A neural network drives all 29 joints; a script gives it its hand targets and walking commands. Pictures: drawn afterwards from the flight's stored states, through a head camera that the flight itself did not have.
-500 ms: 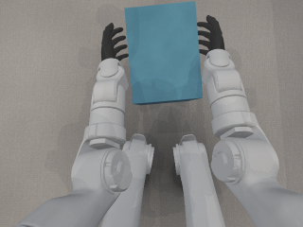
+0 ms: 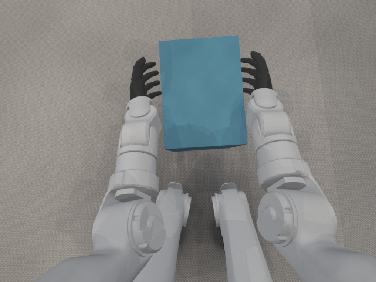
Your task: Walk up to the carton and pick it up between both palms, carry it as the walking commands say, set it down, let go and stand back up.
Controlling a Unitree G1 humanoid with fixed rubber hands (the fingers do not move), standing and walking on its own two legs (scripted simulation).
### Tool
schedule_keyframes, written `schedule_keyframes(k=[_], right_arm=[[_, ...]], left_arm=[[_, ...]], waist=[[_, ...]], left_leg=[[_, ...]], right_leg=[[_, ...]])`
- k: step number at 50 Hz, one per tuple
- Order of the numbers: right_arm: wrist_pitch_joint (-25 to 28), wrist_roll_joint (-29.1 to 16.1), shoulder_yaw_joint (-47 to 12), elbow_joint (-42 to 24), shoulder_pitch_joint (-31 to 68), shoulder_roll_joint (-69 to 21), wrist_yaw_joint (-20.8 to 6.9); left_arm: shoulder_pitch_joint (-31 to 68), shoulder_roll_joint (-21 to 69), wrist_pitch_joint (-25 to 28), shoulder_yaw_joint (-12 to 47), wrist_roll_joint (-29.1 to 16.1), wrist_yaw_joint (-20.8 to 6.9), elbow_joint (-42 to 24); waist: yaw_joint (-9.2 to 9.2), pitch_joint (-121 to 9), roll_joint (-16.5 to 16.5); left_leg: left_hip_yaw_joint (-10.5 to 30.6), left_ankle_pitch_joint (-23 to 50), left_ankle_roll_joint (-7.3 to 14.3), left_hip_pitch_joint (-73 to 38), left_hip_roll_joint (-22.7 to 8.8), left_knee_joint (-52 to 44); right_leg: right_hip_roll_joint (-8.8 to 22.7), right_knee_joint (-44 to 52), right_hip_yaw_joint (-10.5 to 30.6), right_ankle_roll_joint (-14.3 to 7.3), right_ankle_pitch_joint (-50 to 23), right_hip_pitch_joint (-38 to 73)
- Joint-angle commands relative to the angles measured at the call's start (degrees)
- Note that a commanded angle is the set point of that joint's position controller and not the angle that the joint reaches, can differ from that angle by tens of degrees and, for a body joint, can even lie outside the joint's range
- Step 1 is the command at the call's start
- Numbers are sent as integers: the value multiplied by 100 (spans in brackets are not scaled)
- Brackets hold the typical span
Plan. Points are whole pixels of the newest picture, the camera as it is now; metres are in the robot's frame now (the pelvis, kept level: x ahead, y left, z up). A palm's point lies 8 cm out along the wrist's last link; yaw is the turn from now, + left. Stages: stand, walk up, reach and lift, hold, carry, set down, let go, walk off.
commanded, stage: reach and lift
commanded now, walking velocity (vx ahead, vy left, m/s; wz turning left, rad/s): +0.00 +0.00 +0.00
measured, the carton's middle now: (200, 103) +0.49 +0.01 -0.14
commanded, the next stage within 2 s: none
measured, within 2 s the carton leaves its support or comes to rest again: neither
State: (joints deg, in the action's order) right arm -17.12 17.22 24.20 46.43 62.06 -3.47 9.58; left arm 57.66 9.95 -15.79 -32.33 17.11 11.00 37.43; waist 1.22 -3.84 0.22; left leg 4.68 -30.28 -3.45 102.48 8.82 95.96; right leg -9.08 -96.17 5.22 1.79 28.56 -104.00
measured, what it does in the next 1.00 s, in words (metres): rises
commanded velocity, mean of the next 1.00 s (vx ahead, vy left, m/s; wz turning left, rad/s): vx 0.00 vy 0.00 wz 0.00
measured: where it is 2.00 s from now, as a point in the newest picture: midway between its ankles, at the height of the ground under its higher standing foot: (198, 239)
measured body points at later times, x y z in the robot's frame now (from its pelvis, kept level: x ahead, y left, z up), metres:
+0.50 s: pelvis +0.02 +0.00 +0.06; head +0.23 -0.01 +0.46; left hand +0.47 +0.13 +0.01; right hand +0.48 -0.12 +0.00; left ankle +0.10 +0.12 -0.49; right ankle +0.11 -0.11 -0.49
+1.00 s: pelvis +0.04 +0.00 +0.13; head +0.21 -0.01 +0.54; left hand +0.45 +0.13 +0.08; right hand +0.46 -0.11 +0.07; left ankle +0.10 +0.12 -0.49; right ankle +0.11 -0.11 -0.49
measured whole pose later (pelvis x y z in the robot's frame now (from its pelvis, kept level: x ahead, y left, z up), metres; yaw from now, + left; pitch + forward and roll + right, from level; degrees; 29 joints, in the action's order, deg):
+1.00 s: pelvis +0.04 +0.00 +0.13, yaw -1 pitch +29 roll +1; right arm -12.6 17.0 22.8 41.2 42.1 -9.2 9.4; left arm 39.4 14.9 -11.2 -28.5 17.0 10.5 34.6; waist 2.0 -7.4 0.6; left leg 7.3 -24.8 -1.7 71.9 7.8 68.3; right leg -8.0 -68.3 7.5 1.0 23.6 -72.9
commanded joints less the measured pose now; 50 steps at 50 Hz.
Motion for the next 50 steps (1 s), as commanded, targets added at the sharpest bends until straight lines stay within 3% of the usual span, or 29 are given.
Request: schedule_keyframes(k=[1, 26, 50], right_arm=[[205, -735, -2466, 343, 3265, -5861, -1576], [357, -679, -2699, 162, 2247, -6110, -1593], [640, -563, -3078, -108, 1024, -6268, -1614]], left_arm=[[3503, 5506, -12, 3028, -690, -1641, 842], [2435, 5756, 138, 3220, -609, -1628, 863], [1075, 5969, 350, 3594, -517, -1668, 709]], waist=[[39, -5472, -251], [54, -5035, -221], [71, -4346, -156]], left_leg=[[-613, 1202, 157, -2586, 227, -1082], [-416, 1384, 163, -3678, 168, -2250], [-166, 2049, 118, -5204, 35, -3635]], right_leg=[[-183, 1145, -532, -56, -1178, 3537], [-116, 2317, -350, -62, -1319, 4581], [-7, 3694, -135, -117, -1845, 5731]])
